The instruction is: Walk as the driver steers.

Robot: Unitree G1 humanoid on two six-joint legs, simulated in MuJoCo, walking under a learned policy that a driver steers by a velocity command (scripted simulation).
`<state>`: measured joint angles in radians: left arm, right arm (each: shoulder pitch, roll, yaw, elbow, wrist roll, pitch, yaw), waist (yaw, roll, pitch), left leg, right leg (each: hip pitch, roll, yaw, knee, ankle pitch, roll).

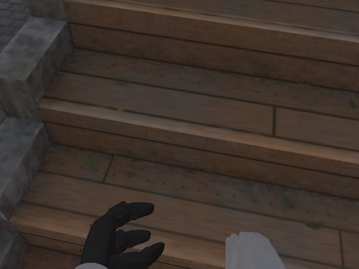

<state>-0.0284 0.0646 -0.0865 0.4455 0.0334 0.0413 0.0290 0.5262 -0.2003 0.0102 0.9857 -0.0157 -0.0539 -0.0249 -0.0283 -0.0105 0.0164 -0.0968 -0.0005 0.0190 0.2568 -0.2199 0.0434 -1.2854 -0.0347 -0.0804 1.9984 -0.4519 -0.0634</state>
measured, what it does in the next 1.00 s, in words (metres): climbs: right foot 0.17 m higher, then left foot 0.17 m higher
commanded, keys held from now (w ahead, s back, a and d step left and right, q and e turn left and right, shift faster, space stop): w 0.66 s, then w+e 0.34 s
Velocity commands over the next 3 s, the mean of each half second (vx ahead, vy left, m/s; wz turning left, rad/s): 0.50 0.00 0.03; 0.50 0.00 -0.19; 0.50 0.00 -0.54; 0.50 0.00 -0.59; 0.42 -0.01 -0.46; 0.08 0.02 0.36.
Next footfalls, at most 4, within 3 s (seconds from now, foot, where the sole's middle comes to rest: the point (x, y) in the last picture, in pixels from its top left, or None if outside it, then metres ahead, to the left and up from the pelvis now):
0.10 right None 0.19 -0.10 -0.61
0.62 left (157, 201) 0.55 0.07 -0.44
1.12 right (231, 109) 0.76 -0.15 -0.27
1.58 left None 1.09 0.00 -0.09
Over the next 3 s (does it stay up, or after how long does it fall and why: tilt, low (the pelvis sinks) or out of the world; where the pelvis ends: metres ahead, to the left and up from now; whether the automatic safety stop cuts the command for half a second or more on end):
stays up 1.44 -0.41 0.92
